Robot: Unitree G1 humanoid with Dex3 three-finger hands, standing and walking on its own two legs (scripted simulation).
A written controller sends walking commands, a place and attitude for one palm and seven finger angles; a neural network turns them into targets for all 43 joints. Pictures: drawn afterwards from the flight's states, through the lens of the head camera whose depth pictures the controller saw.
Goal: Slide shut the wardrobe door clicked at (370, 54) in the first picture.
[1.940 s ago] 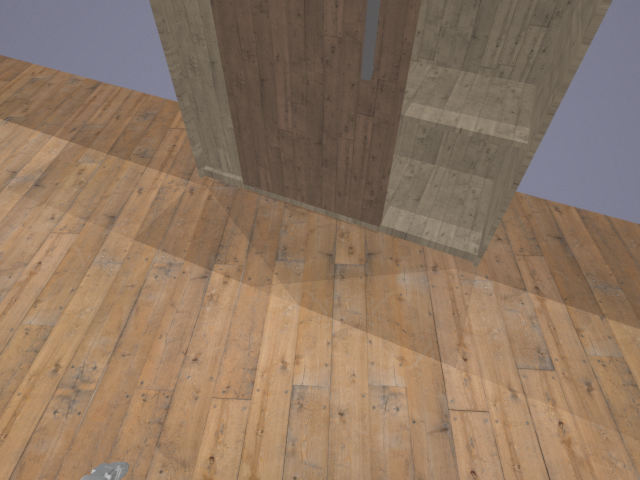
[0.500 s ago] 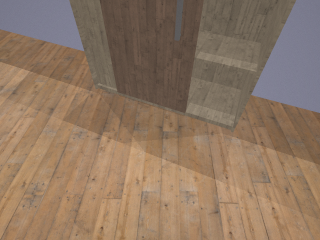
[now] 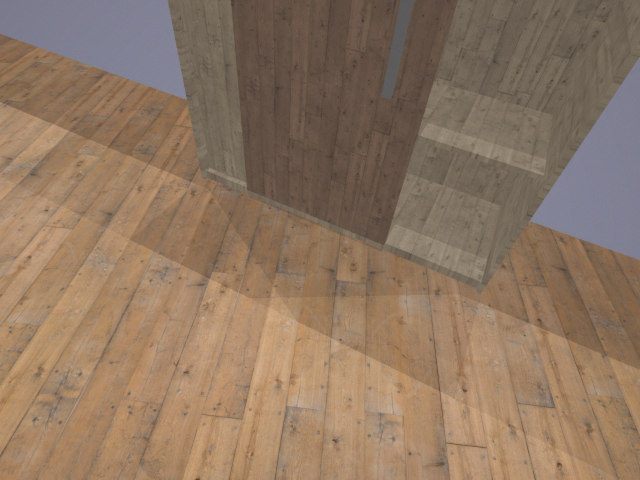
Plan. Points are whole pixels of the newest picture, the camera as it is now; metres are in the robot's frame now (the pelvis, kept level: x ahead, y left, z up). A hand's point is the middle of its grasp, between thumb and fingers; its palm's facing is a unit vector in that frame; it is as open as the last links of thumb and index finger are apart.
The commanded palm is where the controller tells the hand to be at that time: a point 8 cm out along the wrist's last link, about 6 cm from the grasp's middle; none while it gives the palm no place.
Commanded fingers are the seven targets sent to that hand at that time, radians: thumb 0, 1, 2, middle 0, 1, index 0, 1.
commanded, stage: walk to a spot facing it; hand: left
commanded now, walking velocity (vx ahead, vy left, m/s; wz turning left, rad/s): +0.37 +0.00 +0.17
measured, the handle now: (401, 39) +1.15 -0.16 +0.09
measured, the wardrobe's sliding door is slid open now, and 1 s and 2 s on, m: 0.41 0.41 0.41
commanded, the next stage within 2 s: turn to face it in 0.60 s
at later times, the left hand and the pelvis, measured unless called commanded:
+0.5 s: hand (234, 390) +0.29 +0.14 -0.16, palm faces +0.15 -0.97 -0.19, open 7.3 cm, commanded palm none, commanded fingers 0.00 0.90 0.90 -0.20 -0.30 -0.20 -0.30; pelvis +0.21 -0.04 -0.01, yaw +9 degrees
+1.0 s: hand (204, 382) +0.30 +0.20 -0.18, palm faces +0.26 -0.95 -0.17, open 7.4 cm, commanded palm none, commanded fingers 0.00 0.90 0.90 -0.20 -0.30 -0.20 -0.30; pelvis +0.37 +0.03 +0.00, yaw +9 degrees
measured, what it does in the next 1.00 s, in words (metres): walks ahead: right foot, then left foot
